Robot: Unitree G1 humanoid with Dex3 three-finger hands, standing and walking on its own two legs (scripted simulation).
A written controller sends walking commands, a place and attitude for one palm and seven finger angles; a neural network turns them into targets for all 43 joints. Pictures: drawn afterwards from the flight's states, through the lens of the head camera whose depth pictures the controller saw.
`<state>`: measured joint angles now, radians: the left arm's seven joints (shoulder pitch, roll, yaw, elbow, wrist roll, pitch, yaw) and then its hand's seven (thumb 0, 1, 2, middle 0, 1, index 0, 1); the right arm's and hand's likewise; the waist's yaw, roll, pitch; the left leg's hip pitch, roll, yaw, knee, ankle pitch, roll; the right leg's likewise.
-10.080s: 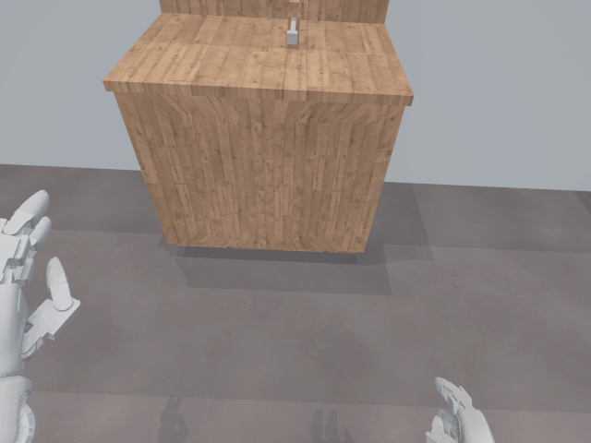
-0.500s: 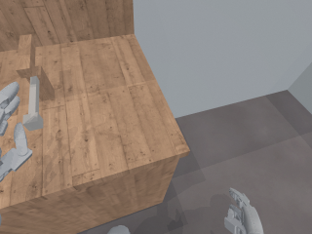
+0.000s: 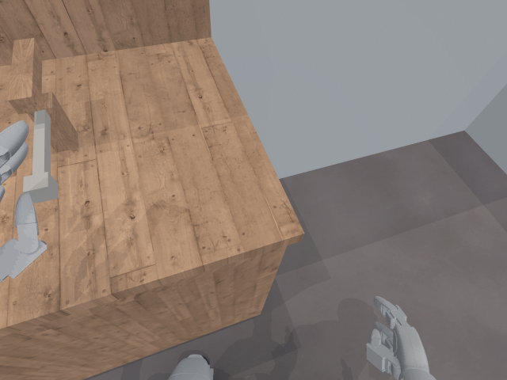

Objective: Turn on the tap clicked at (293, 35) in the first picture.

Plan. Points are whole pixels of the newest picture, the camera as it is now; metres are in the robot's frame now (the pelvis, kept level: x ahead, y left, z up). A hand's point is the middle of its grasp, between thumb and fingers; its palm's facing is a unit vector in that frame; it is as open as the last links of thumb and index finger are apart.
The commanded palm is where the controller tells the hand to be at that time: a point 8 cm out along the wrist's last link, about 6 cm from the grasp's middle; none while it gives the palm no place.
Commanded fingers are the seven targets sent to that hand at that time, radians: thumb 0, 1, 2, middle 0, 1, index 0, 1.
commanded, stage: shuffle to correct the standing spot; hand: left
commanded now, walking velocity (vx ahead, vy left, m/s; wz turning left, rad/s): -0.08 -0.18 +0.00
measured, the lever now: (41, 187) +0.32 +0.30 +0.11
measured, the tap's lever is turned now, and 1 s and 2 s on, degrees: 0 0 0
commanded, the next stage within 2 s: come to a stop and stand still in 1.32 s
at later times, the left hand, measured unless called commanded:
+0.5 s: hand (27, 237) +0.23 +0.25 +0.17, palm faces +0.32 -0.84 -0.44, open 7.4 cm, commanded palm +0.17 +0.29 +0.18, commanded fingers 0.00 0.90 0.90 -0.20 -0.30 -0.20 -0.30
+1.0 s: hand (33, 259) +0.21 +0.24 +0.17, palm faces +0.30 -0.83 -0.48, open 7.4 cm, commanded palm +0.16 +0.28 +0.18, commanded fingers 0.00 0.90 0.90 -0.20 -0.30 -0.20 -0.30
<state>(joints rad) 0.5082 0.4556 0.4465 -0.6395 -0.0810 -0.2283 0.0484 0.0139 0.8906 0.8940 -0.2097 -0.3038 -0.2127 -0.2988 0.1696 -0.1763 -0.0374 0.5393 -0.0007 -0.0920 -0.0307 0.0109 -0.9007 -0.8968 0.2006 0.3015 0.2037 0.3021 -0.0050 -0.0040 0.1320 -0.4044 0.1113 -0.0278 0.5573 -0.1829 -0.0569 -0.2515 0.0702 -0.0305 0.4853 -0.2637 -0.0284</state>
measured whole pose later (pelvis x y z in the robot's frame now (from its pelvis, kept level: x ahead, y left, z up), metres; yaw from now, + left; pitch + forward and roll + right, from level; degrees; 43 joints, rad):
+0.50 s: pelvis +0.01 +0.01 +0.00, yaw +1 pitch +1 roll -3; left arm 0.48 0.43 0.42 -0.60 -0.08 -0.16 0.08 0.01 0.89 0.89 -0.21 -0.30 -0.21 -0.30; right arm 0.20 -0.17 -0.02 0.56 0.01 -0.09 -0.02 0.01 -0.90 -0.90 0.20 0.30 0.20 0.30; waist -0.01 0.00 0.09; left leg -0.39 0.10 -0.04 0.60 -0.23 -0.05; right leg -0.22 0.06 -0.04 0.50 -0.30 -0.02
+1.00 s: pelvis +0.00 +0.00 +0.00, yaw +0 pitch +2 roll -1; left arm 0.57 0.42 0.43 -0.65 -0.09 -0.20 0.09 0.01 0.89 0.89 -0.21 -0.30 -0.21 -0.30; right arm 0.21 -0.18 -0.02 0.58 0.00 -0.10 -0.03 0.01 -0.90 -0.90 0.20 0.30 0.20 0.30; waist 0.00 -0.01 0.08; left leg -0.34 0.04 0.02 0.60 -0.27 -0.01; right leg -0.31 0.05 -0.02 0.57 -0.31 -0.03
